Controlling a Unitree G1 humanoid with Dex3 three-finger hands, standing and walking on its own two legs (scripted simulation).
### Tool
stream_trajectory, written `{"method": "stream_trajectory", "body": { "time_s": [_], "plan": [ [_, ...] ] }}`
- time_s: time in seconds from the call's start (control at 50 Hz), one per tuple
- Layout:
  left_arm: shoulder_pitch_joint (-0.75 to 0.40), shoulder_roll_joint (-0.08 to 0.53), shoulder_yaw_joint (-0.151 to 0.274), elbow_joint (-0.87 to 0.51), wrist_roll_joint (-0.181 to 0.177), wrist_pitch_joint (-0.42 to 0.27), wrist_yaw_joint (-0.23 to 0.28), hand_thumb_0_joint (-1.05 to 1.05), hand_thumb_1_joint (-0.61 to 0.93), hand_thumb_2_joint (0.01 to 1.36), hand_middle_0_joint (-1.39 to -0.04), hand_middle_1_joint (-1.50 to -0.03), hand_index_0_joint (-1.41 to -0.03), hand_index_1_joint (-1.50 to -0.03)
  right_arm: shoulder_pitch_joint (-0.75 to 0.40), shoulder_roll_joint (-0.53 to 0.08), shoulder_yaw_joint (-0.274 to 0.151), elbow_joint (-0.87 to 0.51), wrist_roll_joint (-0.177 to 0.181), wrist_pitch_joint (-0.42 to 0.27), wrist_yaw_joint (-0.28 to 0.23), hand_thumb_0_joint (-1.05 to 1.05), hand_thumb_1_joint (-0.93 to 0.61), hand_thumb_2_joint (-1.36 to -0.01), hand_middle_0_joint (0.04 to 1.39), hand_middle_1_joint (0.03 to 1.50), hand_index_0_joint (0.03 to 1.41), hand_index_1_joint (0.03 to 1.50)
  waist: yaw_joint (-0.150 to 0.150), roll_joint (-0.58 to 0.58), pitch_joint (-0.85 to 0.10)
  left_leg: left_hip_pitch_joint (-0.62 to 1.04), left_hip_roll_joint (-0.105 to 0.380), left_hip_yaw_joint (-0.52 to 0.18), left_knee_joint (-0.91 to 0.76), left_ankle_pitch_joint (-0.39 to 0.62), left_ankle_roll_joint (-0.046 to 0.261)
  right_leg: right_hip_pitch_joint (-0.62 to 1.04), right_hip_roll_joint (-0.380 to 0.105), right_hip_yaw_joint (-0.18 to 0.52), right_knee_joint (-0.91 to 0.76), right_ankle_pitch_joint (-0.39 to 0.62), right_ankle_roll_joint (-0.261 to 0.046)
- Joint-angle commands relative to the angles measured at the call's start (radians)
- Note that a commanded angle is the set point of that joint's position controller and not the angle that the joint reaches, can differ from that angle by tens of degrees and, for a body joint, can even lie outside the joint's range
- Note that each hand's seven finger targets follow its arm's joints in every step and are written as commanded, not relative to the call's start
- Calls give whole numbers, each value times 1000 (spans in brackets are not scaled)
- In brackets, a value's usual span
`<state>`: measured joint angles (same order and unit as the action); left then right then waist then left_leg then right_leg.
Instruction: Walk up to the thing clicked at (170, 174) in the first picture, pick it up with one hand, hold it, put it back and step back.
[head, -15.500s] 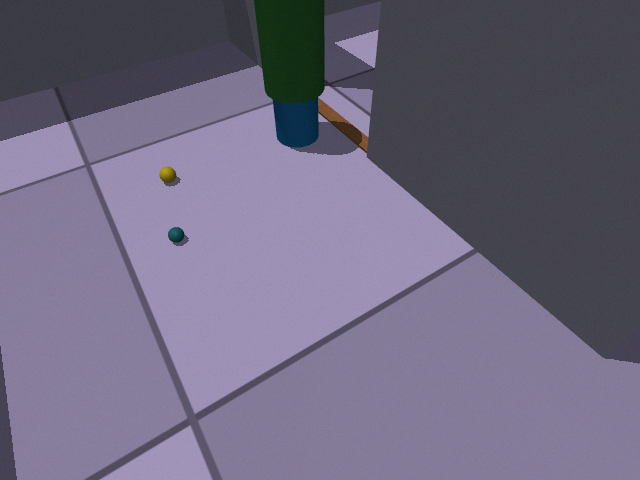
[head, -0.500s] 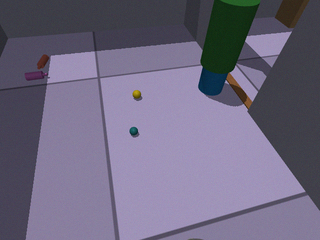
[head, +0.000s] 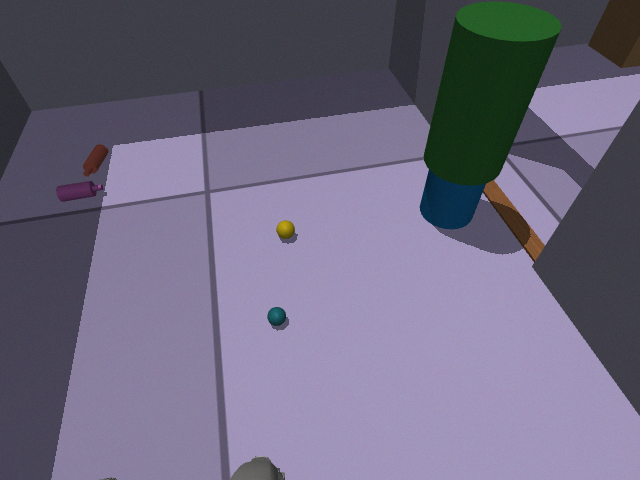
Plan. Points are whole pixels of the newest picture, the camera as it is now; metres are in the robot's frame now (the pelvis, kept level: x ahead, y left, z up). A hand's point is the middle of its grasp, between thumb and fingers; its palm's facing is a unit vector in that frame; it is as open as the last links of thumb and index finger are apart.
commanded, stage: walk up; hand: left
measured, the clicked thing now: (285, 229) +1.16 +0.21 -0.73
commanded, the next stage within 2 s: none
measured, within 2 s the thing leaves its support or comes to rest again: neither
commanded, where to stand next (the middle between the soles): +0.72 -0.02 m, yaw +0 degrees
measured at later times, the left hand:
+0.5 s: hand (176, 349) +0.34 +0.27 -0.14, palm faces -0.13 -0.91 -0.38, open 7.4 cm
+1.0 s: hand (186, 300) +0.46 +0.29 -0.17, palm faces -0.06 -0.93 -0.36, open 7.4 cm
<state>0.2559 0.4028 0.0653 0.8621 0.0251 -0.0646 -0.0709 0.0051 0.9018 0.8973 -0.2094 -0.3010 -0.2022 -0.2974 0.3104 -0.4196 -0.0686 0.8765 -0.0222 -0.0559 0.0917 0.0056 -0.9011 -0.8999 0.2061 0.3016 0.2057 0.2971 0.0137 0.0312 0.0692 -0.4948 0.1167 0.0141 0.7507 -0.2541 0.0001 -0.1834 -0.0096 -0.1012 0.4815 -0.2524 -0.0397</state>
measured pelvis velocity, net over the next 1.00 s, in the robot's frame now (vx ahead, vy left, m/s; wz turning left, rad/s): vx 0.43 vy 0.01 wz -0.02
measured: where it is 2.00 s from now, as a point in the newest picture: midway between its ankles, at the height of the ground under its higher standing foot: (343, 337)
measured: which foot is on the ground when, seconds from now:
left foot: up 0.00-0.08, down 0.10-0.52, up 0.54-0.90, down 0.92-1.00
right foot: down 0.00-0.12, up 0.14-0.48, down 0.50-0.94, up 0.96-1.00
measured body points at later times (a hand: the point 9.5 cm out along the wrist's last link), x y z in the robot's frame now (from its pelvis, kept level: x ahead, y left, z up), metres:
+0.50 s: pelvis +0.23 +0.00 -0.01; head +0.25 -0.01 +0.44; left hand +0.35 +0.32 -0.11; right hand +0.23 -0.33 -0.13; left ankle +0.16 +0.15 -0.73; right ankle +0.33 -0.13 -0.74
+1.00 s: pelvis +0.43 +0.01 -0.02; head +0.45 +0.03 +0.43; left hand +0.46 +0.34 -0.14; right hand +0.52 -0.32 -0.10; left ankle +0.51 +0.11 -0.74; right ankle +0.36 -0.13 -0.69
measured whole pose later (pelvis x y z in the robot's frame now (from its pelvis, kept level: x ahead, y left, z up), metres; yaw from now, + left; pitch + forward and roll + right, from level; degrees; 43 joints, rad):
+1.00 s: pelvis +0.43 +0.01 -0.02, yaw -1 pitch -2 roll -1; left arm 0.34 0.44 0.04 0.89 0.01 -0.03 -0.04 0.01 0.90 0.90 -0.21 -0.30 -0.20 -0.30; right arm 0.25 -0.42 -0.06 0.84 -0.01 -0.09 0.06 0.01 -0.90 -0.90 0.21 0.30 0.21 0.30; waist 0.02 -0.03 0.08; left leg -0.39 0.04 0.08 0.65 -0.22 0.04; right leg -0.31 -0.04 -0.01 1.00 -0.47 -0.04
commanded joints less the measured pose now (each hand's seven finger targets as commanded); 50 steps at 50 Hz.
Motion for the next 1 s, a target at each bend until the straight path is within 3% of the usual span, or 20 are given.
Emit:
{"method": "stream_trajectory", "body": {
  "time_s": [0.0,0.06,0.08,0.1,0.12,0.22,0.34,0.44,0.46,0.48,0.5,0.52,0.62,0.78,0.86,0.88,0.9,0.92,0.94,0.98],
  "plan": [
    [-75,287,80,-99,-4,-33,3,0,900,900,-200,-300,-200,-300,27,-181,-74,-54,-5,-31,-11,0,-900,-900,200,300,200,300,-21,-142,-34,233,-19,70,-122,99,-8,-209,-226,194,-230,-324,-149],
    [-64,236,55,-94,7,-18,6,0,900,900,-200,-300,-200,-300,161,-220,-90,-11,-11,-45,-33,0,-900,-900,200,300,200,300,-93,6,-67,447,-83,114,-182,-38,9,-297,-137,118,57,-343,-112],
    [-29,174,34,-95,6,-15,6,0,900,900,-200,-300,-200,-300,246,-279,-107,5,-17,-54,-48,0,-900,-900,200,300,200,300,-138,210,-86,548,40,-108,-330,-286,59,-416,-68,57,386,-250,-74],
    [15,125,18,-98,-17,-13,11,0,900,900,-200,-300,-200,-300,233,-362,-115,-33,-23,-65,-58,0,-900,-900,200,300,200,300,-116,305,-67,587,313,-664,-565,-512,169,-634,82,66,650,-282,-10],
    [-2,238,37,-80,-5,-9,27,0,900,900,-200,-300,-200,-300,159,-384,-120,-60,16,-63,-59,0,-900,-900,200,300,200,300,-100,156,-33,491,385,-754,-596,-521,266,-604,0,194,710,-278,-25],
    [54,241,40,-4,-23,-11,12,0,900,900,-200,-300,-200,-300,43,-273,-71,-69,16,-67,-64,0,-900,-900,200,300,200,300,-29,121,-8,345,193,-170,-493,-21,202,-421,-93,169,509,-89,22],
    [-69,206,41,-48,-14,0,-20,0,900,900,-200,-300,-200,-300,42,-293,-71,-88,15,-62,-59,0,-900,-900,200,300,200,300,-54,134,0,326,163,-59,-501,-14,205,-319,-91,74,232,34,30],
    [20,197,55,-10,-8,-14,-7,0,900,900,-200,-300,-200,-300,2,-269,-65,-111,21,-40,-63,0,-900,-900,200,300,200,300,21,48,-82,270,124,34,-247,179,154,-13,-14,-13,77,113,1],
    [100,235,74,14,-8,-21,3,0,900,900,-200,-300,-200,-300,31,-218,-46,-115,19,-38,-63,0,-900,-900,200,300,200,300,57,-79,-139,204,66,81,-43,206,125,159,0,15,30,48,-18],
    [203,312,104,23,-2,-31,18,0,900,900,-200,-300,-200,-300,64,-146,-19,-131,24,-40,-63,0,-900,-900,200,300,200,300,105,-296,-195,35,-25,125,247,44,75,294,-182,292,-80,-130,-65],
    [196,387,110,-9,-10,-37,30,0,900,900,-200,-300,-200,-300,67,-147,-12,-139,28,-31,-66,0,-900,-900,200,300,200,300,95,-336,-147,-187,-134,73,383,-263,42,317,-407,717,-251,-271,-162],
    [150,384,102,-22,-23,-34,29,0,900,900,-200,-300,-200,-300,22,-230,-39,-116,20,-19,-76,0,-900,-900,200,300,200,300,86,-198,-101,-163,-58,-48,463,-261,41,205,-432,730,-233,-278,-222],
    [27,264,67,-60,-26,-38,36,0,900,900,-200,-300,-200,-300,100,-211,-38,-32,24,-15,-50,0,-900,-900,200,300,200,300,-5,-206,-19,-59,-8,-46,281,-71,21,-1,-246,287,-217,6,-178],
    [55,282,70,-102,-13,-43,30,0,900,900,-200,-300,-200,-300,-69,-168,-39,-85,4,-25,-21,0,-900,-900,200,300,200,300,34,-171,-12,34,-21,35,-82,42,4,-36,-252,187,-190,1,-182],
    [11,268,50,-115,-14,-31,31,0,900,900,-200,-300,-200,-300,30,-191,-58,-53,2,-39,-28,0,-900,-900,200,300,200,300,-57,-83,-59,333,-76,79,-190,80,28,-161,-223,124,-7,31,-129],
    [37,228,33,-112,-11,-29,32,0,900,900,-200,-300,-200,-300,120,-223,-74,-21,2,-45,-40,0,-900,-900,200,300,200,300,-100,21,-120,489,-93,57,-220,8,50,-219,-172,72,192,118,-101],
    [84,156,12,-122,-21,-27,33,0,900,900,-200,-300,-200,-300,202,-312,-100,-18,-12,-49,-53,0,-900,-900,200,300,200,300,-125,263,-170,605,103,-263,-356,-182,119,-364,-67,-2,517,30,-34],
    [116,181,19,-108,-26,-17,42,0,900,900,-200,-300,-200,-300,176,-370,-107,-62,6,-51,-58,0,-900,-900,200,300,200,300,-108,265,-148,613,312,-686,-525,-321,222,-532,44,55,657,-274,-10],
    [77,271,32,-86,-15,-7,54,0,900,900,-200,-300,-200,-300,129,-359,-109,-69,32,-45,-58,0,-900,-900,200,300,200,300,-93,98,-98,485,323,-661,-511,-337,265,-506,-32,169,718,-272,-20],
    [112,255,32,-48,-26,-3,47,0,900,900,-200,-300,-200,-300,40,-282,-76,-90,29,-46,-66,0,-900,-900,200,300,200,300,-39,29,-31,405,218,-398,-494,-207,206,-473,-72,207,676,-144,-16]
  ]
}}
